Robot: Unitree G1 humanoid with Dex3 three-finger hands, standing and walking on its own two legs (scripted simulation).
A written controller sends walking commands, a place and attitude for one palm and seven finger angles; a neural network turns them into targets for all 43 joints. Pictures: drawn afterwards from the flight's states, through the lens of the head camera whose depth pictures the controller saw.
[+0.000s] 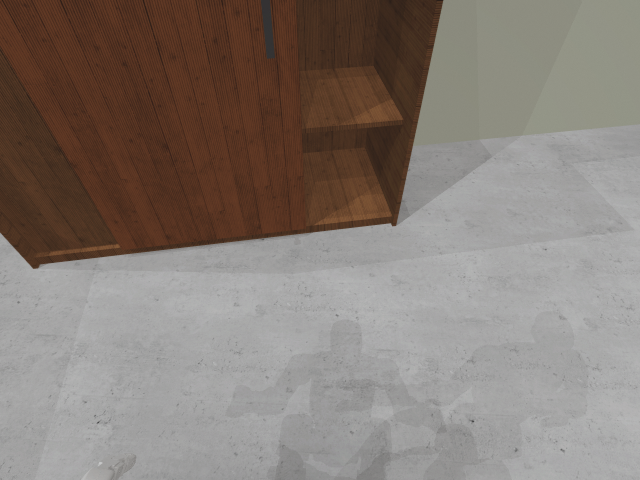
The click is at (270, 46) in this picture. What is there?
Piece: wardrobe's sliding door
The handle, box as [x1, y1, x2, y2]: [261, 0, 274, 58]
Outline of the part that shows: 261,0 267,58 274,57 269,0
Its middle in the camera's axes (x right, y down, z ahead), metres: -0.14 -0.55 +1.00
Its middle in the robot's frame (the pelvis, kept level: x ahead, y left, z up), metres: +1.13 +0.20 +0.10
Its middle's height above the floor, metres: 0.87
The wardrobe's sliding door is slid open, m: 0.38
